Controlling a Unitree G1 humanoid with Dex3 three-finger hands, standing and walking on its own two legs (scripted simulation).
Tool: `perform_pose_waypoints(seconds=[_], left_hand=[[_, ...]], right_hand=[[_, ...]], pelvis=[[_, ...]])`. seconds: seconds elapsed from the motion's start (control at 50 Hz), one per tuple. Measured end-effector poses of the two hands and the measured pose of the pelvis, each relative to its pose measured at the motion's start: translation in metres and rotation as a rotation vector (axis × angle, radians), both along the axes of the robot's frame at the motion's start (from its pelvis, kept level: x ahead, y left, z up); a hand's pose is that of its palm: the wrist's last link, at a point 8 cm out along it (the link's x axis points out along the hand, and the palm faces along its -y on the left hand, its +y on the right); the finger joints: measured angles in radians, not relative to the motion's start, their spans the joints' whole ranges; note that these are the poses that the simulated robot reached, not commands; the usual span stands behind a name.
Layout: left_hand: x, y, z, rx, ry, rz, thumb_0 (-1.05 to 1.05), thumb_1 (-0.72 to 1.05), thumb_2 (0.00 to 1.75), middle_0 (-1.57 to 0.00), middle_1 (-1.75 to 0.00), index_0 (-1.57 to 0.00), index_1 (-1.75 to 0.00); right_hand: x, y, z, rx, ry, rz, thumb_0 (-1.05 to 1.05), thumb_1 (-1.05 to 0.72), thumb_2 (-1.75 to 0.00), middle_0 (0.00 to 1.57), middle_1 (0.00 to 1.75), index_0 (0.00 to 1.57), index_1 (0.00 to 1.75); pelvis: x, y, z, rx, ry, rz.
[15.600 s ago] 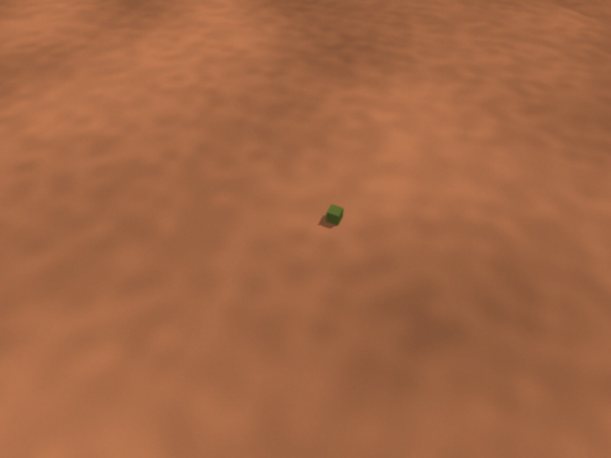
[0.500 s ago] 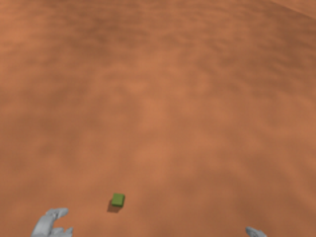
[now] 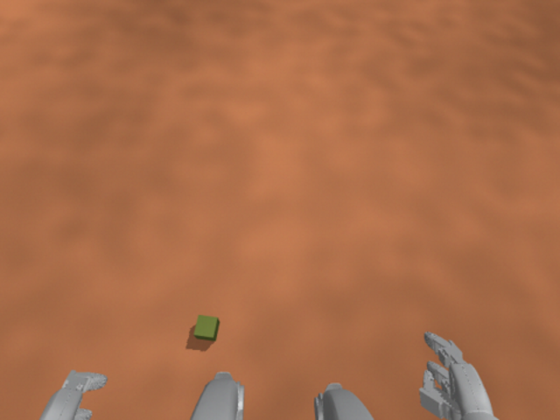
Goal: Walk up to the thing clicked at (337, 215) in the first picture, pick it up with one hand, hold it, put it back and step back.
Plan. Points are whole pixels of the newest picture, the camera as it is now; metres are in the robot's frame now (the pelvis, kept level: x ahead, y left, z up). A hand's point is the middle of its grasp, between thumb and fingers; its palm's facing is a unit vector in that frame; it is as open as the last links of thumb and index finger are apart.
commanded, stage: rise first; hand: left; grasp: from above
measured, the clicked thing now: (207, 328) +0.39 +0.21 -0.65
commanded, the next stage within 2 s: none
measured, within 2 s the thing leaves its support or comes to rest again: neither
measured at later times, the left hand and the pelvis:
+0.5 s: hand (124, 409) +0.17 +0.28 -0.28, palm faces -0.48 -0.62 -0.63, open 14.2 cm; pelvis -0.04 +0.00 -0.13, yaw -1 degrees
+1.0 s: hand (159, 359) +0.27 +0.28 -0.43, palm faces -0.53 -0.24 -0.81, open 14.0 cm; pelvis -0.09 +0.00 -0.29, yaw -6 degrees
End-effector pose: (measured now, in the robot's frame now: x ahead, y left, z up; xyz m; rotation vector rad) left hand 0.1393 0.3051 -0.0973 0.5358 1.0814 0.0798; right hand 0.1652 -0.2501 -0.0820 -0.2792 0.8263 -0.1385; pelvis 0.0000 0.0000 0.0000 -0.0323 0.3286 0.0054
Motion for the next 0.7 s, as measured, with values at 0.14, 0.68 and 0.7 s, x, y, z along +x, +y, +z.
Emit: perform_pose_waypoints(seconds=[0.14, 0.68, 0.7], left_hand=[[0.003, -0.001, -0.019, 0.023, 0.001, -0.052, 0.00, -0.49, 1.01, -0.05, -1.03, -0.03, -1.04], [0.103, -0.009, -0.205, 0.354, -0.243, -0.619, 0.00, -0.47, 0.99, -0.07, -0.98, -0.06, -0.98], [0.107, -0.009, -0.211, 0.368, -0.245, -0.630, 0.00, -0.47, 0.99, -0.07, -0.98, -0.07, -0.98]], right_hand=[[0.012, 0.002, -0.022, 0.011, -0.023, 0.023, 0.01, -0.84, -0.89, 0.20, 0.30, 0.20, 0.30], [-0.044, -0.014, -0.242, 0.001, 0.163, 0.054, 0.01, -0.84, -0.88, 0.20, 0.30, 0.20, 0.29], [-0.052, -0.015, -0.251, 0.003, 0.186, 0.048, 0.01, -0.84, -0.88, 0.20, 0.30, 0.20, 0.29]], pelvis=[[-0.001, -0.001, -0.023, -0.008, 0.056, -0.001], [-0.062, -0.002, -0.210, -0.025, 0.262, -0.043], [-0.065, -0.003, -0.216, -0.025, 0.263, -0.045]])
